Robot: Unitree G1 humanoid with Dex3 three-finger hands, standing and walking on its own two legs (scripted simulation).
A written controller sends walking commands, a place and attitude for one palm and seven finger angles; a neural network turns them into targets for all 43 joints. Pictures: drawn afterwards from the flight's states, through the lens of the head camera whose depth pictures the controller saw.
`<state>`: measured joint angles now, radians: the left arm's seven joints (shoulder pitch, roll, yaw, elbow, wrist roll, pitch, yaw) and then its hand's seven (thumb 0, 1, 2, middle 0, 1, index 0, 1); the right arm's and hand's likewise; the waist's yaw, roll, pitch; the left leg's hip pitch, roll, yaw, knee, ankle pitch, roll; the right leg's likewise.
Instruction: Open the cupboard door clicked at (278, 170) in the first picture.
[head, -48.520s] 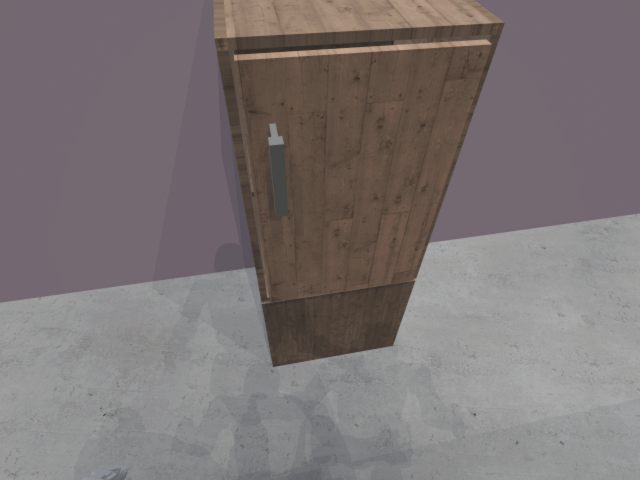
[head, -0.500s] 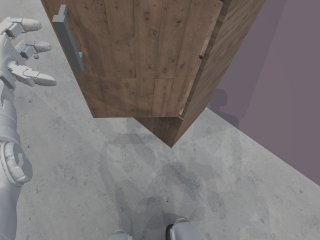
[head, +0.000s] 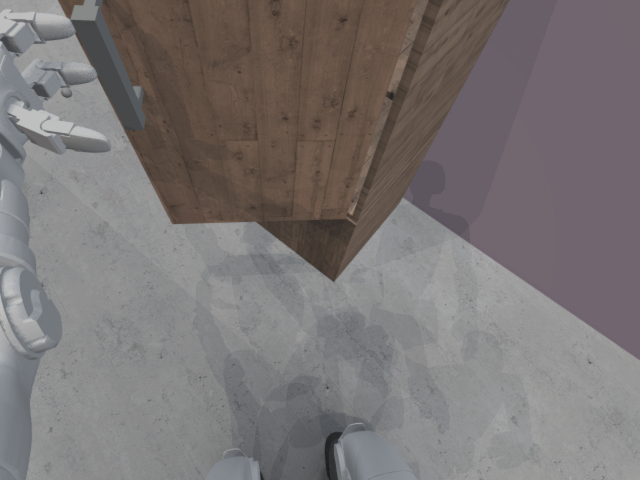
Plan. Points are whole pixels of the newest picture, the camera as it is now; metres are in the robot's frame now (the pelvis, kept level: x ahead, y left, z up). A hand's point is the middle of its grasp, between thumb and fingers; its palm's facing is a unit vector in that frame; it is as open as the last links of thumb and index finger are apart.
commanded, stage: slide the fingers in behind the handle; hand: left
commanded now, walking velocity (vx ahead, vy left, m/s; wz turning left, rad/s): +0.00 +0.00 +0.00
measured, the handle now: (116, 63) +0.58 +0.17 +0.12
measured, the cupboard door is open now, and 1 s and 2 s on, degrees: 43 43 44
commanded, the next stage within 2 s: close the thumb around the handle in 1.32 s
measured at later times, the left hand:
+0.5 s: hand (109, 96) +0.53 +0.17 +0.12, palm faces -0.06 -1.00 +0.01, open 14.1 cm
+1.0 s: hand (137, 96) +0.53 +0.14 +0.12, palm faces -0.02 -1.00 -0.03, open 14.0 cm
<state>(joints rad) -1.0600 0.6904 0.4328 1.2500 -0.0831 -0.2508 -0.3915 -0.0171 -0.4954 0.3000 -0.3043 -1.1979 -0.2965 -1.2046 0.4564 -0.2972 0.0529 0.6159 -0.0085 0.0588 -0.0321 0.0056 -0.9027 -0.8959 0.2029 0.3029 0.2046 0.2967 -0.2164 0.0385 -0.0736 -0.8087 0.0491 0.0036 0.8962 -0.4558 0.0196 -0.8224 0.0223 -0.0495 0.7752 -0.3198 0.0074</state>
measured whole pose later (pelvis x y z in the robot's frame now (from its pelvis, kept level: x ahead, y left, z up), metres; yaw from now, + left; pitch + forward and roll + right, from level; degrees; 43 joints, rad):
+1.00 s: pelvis +0.00 -0.01 +0.00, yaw +0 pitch +19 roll -2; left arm -1.04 0.50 0.36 1.22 -0.07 -0.29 -0.20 -0.02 -0.50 0.30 -0.30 -1.20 -0.28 -1.20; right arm 0.45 -0.29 0.02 0.64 -0.02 0.02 -0.01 0.01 -0.90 -0.90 0.20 0.30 0.20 0.30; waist -0.19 0.05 -0.08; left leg -0.75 0.04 0.01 0.86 -0.44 0.01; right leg -0.79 0.01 -0.04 0.78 -0.32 0.00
